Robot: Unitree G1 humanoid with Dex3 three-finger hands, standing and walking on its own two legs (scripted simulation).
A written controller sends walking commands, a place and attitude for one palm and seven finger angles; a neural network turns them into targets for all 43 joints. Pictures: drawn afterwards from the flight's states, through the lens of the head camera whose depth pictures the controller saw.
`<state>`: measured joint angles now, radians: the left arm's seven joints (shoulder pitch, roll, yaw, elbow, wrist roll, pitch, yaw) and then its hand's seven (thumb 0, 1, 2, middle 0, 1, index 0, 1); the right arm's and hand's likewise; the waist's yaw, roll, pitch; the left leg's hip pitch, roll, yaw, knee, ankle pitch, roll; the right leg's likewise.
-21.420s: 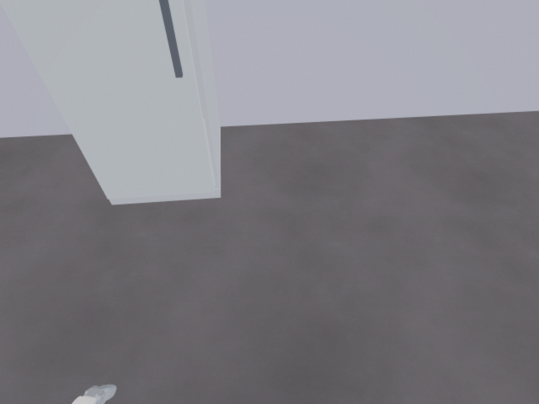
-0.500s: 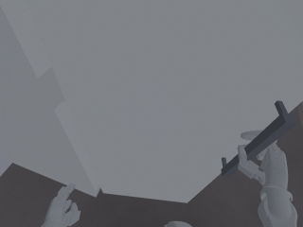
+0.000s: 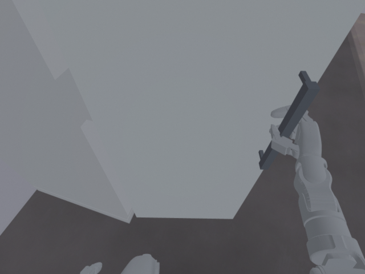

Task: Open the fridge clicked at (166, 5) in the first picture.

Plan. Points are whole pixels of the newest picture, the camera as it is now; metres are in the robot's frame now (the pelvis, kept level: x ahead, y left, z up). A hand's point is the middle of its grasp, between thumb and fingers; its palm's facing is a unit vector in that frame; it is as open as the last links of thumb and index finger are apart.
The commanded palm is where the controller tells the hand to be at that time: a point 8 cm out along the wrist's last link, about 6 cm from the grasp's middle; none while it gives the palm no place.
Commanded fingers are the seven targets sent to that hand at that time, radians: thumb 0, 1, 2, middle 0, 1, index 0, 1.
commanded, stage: stop walking and hold the door back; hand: right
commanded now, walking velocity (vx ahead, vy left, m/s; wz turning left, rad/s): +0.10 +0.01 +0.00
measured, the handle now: (280, 128) +0.43 -0.20 +0.07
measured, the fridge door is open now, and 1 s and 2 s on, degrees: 72 72 71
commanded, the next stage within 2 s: loosen the grip on the handle in 1.20 s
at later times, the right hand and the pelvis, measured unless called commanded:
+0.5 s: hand (275, 136) +0.40 -0.18 +0.08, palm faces +0.16 +0.97 -0.19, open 5.9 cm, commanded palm +0.36 -0.23 +0.08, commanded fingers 0.00 -0.90 -0.90 0.45 1.40 0.45 1.40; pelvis +0.04 +0.00 -0.01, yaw +6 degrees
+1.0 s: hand (276, 139) +0.40 -0.18 +0.08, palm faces +0.18 +0.95 -0.26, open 5.6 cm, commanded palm +0.36 -0.24 +0.08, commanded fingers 0.00 -0.90 -0.90 0.45 1.40 0.45 1.40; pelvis +0.03 +0.02 -0.01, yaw +6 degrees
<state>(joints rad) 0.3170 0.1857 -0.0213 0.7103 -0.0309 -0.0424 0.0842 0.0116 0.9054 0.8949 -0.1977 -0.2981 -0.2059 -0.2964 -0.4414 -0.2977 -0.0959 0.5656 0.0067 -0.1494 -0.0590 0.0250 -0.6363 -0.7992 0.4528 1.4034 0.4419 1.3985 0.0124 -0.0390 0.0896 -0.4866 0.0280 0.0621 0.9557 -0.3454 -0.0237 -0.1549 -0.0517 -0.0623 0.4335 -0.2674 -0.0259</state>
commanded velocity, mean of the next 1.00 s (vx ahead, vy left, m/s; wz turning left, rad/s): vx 0.00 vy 0.00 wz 0.00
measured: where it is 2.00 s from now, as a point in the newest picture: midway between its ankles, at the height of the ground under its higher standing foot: outside the picture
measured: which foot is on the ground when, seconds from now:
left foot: up 0.00-0.12, down 0.14-1.00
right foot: down 0.00-0.14, up 0.16-0.36, down 0.38-1.00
